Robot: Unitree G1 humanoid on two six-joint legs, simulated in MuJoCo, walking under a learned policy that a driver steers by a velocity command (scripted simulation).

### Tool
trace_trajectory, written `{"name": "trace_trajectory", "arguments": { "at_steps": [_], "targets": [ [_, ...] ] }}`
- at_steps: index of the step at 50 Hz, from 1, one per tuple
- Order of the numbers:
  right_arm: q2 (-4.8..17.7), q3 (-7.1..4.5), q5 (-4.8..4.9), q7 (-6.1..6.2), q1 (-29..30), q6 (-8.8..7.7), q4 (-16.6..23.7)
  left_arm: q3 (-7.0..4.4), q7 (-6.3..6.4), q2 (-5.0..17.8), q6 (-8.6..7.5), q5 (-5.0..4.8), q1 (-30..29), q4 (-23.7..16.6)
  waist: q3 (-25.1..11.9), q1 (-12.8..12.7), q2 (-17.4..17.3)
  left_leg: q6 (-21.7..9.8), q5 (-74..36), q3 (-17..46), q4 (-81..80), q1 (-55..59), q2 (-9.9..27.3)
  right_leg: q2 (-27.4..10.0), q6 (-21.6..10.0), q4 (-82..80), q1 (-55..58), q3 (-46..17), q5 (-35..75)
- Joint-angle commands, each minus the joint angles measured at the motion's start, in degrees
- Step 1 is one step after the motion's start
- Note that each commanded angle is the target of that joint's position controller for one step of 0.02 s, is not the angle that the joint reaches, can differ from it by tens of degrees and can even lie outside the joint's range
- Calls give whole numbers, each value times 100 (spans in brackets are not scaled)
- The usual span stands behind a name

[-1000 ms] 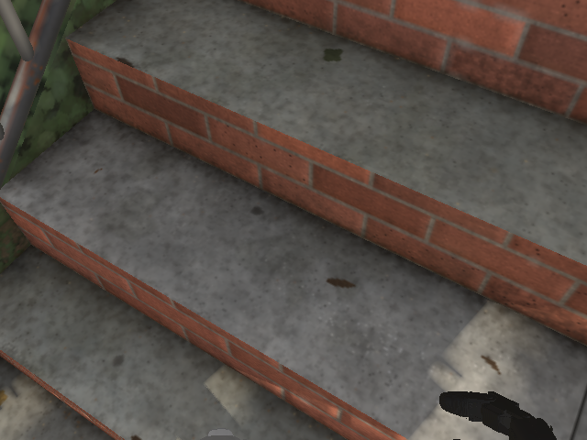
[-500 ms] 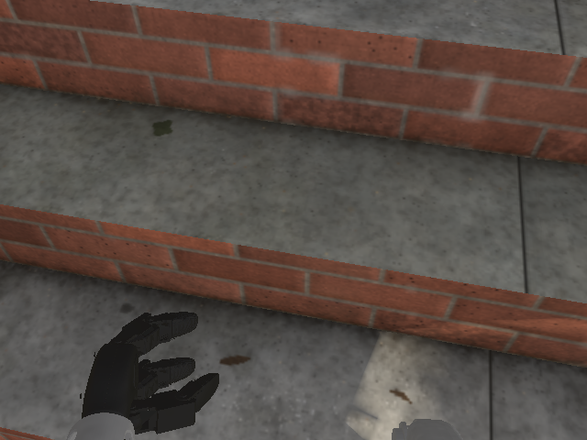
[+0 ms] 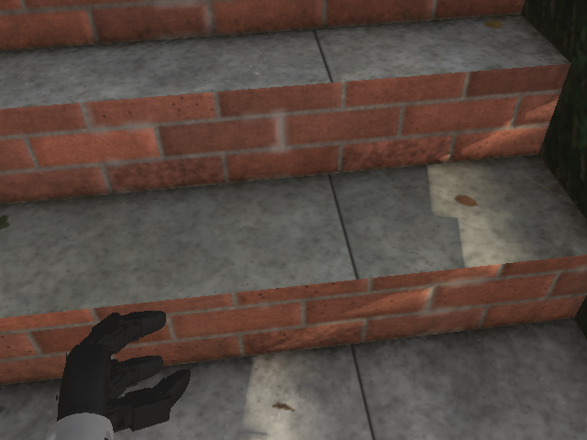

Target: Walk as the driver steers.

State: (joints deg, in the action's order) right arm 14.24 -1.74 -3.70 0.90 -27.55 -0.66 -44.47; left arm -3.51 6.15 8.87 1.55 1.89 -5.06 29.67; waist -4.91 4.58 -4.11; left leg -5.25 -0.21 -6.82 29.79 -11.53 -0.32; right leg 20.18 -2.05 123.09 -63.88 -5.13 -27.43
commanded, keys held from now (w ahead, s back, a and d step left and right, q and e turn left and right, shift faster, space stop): w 0.04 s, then w+q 0.96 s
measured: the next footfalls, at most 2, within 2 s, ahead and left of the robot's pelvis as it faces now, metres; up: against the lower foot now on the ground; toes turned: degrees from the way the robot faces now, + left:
right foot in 0.46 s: +0.22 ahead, -0.27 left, +0.21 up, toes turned -4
left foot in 1.00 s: +0.47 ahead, -0.01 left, +0.39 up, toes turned +23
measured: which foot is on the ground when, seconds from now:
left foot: down 0.00-0.48, up 0.50-0.98, down 1.00-1.00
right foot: up 0.00-0.44, down 0.46-1.00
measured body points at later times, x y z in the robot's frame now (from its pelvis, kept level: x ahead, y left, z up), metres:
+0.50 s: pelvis +0.09 -0.13 +0.03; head +0.14 -0.12 +0.47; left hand +0.39 +0.01 -0.01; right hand +0.03 -0.37 -0.11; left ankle -0.05 +0.03 -0.70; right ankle +0.19 -0.26 -0.56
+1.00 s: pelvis +0.29 -0.12 +0.20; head +0.35 -0.14 +0.65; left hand +0.13 +0.08 +0.09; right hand +0.59 -0.19 +0.13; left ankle +0.43 -0.02 -0.37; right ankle +0.19 -0.27 -0.55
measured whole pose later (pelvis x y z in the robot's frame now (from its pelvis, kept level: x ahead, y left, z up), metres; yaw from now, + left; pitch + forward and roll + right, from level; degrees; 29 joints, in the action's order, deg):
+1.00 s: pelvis +0.29 -0.12 +0.20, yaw +16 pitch +3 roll +4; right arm 4.3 0.5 -0.8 -1.5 4.3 3.3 -32.2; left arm -2.1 3.8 9.1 -7.2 -1.1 30.1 58.2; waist 3.5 -3.0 0.7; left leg -13.0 31.2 -15.1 78.9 -58.7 -0.5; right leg -10.5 1.5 7.3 5.9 19.5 -10.2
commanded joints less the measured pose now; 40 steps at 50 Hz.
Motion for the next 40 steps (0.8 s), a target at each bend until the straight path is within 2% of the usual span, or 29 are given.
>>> {"name": "trace_trajectory", "arguments": {
  "at_steps": [1,2,3,4,5,6,8,11,15,17,19,20,21,22,23,24,25,26,27,28,29,30,31,32,34,36,37,38,40],
  "targets": [
    [-28,208,-303,-110,659,-574,320,427,-140,-693,-125,-8,950,-387,445,-1395,1808,470,-1428,1564,90,732,1282,-737,105,2178,-1592,-793,939],
    [316,-32,-84,-97,90,-748,283,399,-239,-268,-289,321,759,-87,438,-713,2063,244,-537,1859,-86,1818,1339,-934,81,1244,-2301,-588,1284],
    [1479,-529,175,96,608,-895,595,299,-291,367,-166,363,-117,-686,359,-574,-77,-789,2724,4344,-1475,1681,2634,-1746,181,679,-2475,-865,1564],
    [912,-404,269,225,939,-871,518,83,-273,966,-91,360,-915,-561,641,-168,587,-885,4133,4979,-2165,1105,2560,-1868,361,609,-2395,-921,2188],
    [744,-322,174,274,711,-926,399,-15,-348,1099,-40,223,-1538,-735,1314,105,817,-995,4363,5529,-2392,774,2768,-2080,353,-30,-2428,-1194,2310],
    [723,-316,108,258,479,-920,260,-17,-412,1001,2,80,-1686,-757,1619,220,1119,-1050,4097,5190,-2353,704,2666,-2225,330,-400,-2374,-1035,2349],
    [501,-289,139,325,210,-835,71,134,-572,417,22,38,-1432,-615,1663,194,1209,-1327,3589,4254,-2162,561,2237,-2671,181,-672,-2007,-125,2253],
    [198,-327,194,252,-293,-871,-302,288,-584,-186,-91,134,-1169,-641,1277,359,208,-1473,2279,3606,-2045,1478,1893,-2895,-82,145,-2346,227,1181],
    [32,-368,151,202,-1053,-966,-838,409,-516,-413,-131,164,-1537,-1052,1015,543,-50,-1272,1325,3114,-1633,2733,1880,-2892,-286,1476,-3779,1,-593],
    [184,-433,212,129,-684,-907,-848,485,-554,-333,-147,65,-1807,-1377,1046,300,83,-988,1486,2449,-2234,1999,1517,-3026,-294,-44,-3029,464,-901],
    [-35,-376,311,171,-308,-755,-888,596,-555,-507,-103,16,-2004,-1590,938,94,-78,-997,-84,1813,-3130,625,1335,-3004,-412,-1427,-1133,821,-232],
    [90,-333,539,140,857,-685,-592,753,-569,-644,-59,-254,-773,-1057,329,-571,-13,-970,-2323,674,-3281,-1094,852,-2613,-660,-3870,2210,1304,-526],
    [526,-400,611,38,654,-687,-502,582,-448,-334,-35,-456,-61,-727,-592,-634,-104,-1070,-4921,883,-2461,-1014,908,-2187,-653,-4352,4001,1447,8],
    [1153,-540,570,-114,796,-891,-444,277,-378,109,41,-474,1403,-288,-1790,-1269,-689,-1072,-8284,1021,-1410,-287,1232,-1715,-411,-4223,5148,1667,-331],
    [1441,-693,733,-274,918,-1092,-534,64,-353,613,41,-379,2085,-129,-2179,-1734,-825,-843,-8784,1018,55,243,1152,-1604,-382,-5572,5493,1368,15],
    [1104,-660,660,-369,962,-1225,-565,-156,-394,1064,-28,-210,2597,149,-2300,-1835,-476,-611,-6673,1289,1749,-91,913,-1922,-460,-6806,5877,-238,-607],
    [132,-557,641,-527,1080,-1149,166,-362,-321,1755,-102,-31,2606,400,-2097,-1532,2071,-129,-225,1771,4803,-2771,-606,-3979,-1027,-9272,6580,-4278,-1440],
    [-311,-461,240,-455,966,-1073,319,-353,-398,1449,-144,-50,1975,335,-2345,-1249,1677,5,504,2814,7700,-3648,-695,-4260,-951,-10011,6406,-5165,-2630],
    [-733,-371,103,-486,1279,-968,615,-261,-435,1139,-164,-197,1557,690,-1553,-826,1769,-96,95,2335,8550,-4243,-474,-4018,-811,-9875,5439,-4437,-3643],
    [-1066,-237,57,-438,1655,-859,849,-88,-424,588,-220,-148,1269,1133,-168,-382,1595,-262,-230,1838,8701,-4903,-364,-3927,-698,-9393,4418,-3172,-3138],
    [-1222,-82,64,-334,1720,-767,934,59,-429,45,-317,-99,1205,1536,533,-154,1126,-356,-256,1817,8887,-5153,-314,-3779,-541,-9065,3646,-2062,-2101],
    [-1326,15,170,-298,1553,-613,880,141,-434,-300,-400,9,1244,1875,725,64,868,-370,-53,1809,9238,-5149,-415,-3646,-400,-9070,3238,-1388,-1344],
    [-1126,19,162,-286,1264,-513,787,103,-443,-220,-523,106,1348,1995,779,88,794,-357,177,1767,9588,-5253,-478,-3601,-440,-9588,3408,-902,-363],
    [-1263,87,149,-312,1441,-463,952,45,-506,-60,-665,109,1678,2297,889,177,772,-360,558,1776,9789,-5761,-296,-3730,-481,-9949,3686,-683,108],
    [-1119,49,332,-146,1781,-346,978,-13,-579,193,-914,87,2089,2528,1001,-52,928,-293,1147,1562,11059,-6515,-403,-4188,-705,-10656,4172,-416,893],
    [-947,10,247,-34,2242,-233,1220,37,-502,264,-1017,105,2142,2611,1337,76,558,-351,1272,1716,10745,-6857,-377,-4128,-489,-11002,4179,335,782],
    [-952,38,308,-15,2569,-189,1278,97,-493,251,-1052,110,2211,2670,1380,28,504,-406,1330,1572,10936,-7079,-470,-4069,-468,-11131,4257,641,853],
    [-925,56,365,-15,2721,-94,1350,136,-508,386,-1099,-38,2099,2533,1469,141,272,-384,1318,1500,10275,-7080,-416,-3903,-360,-11241,4173,876,541],
    [-942,119,374,-74,3194,32,1537,87,-447,597,-1071,-49,2505,2573,1400,-21,48,-262,1093,905,8598,-6688,-294,-3518,-275,-11519,4131,1334,133]
  ]
}}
